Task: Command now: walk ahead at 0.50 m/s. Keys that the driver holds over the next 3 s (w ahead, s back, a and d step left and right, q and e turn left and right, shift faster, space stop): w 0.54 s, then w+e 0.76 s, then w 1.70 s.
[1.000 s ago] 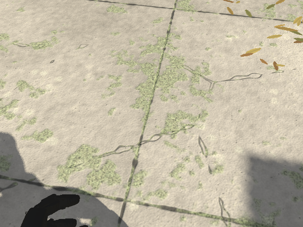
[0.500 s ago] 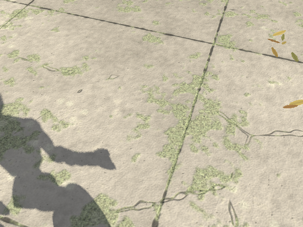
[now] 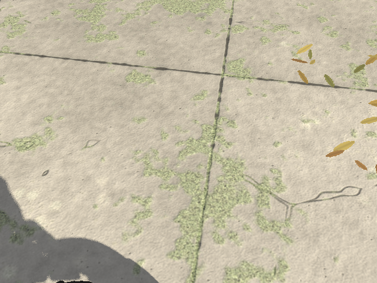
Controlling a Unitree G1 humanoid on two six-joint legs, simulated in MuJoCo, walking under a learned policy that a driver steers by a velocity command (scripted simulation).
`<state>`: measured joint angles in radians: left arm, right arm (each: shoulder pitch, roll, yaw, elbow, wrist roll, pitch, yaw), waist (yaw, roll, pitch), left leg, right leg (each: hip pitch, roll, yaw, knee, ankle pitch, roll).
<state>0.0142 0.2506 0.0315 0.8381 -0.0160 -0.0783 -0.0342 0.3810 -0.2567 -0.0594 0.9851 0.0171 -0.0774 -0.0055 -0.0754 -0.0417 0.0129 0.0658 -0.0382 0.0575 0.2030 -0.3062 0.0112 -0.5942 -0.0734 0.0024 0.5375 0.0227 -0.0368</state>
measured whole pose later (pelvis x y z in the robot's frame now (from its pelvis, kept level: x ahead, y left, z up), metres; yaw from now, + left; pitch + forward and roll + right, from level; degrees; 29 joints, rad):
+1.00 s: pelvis +0.55 +0.01 +0.01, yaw -11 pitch +0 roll +3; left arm 0.14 0.26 0.08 0.87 -0.02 -0.03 -0.02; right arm 0.30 -0.24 -0.07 0.97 -0.01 -0.09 -0.02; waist -0.05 -0.03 0.02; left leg 0.03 -0.02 0.24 0.22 -0.25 0.02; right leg -0.69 -0.13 0.04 0.78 0.02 -0.03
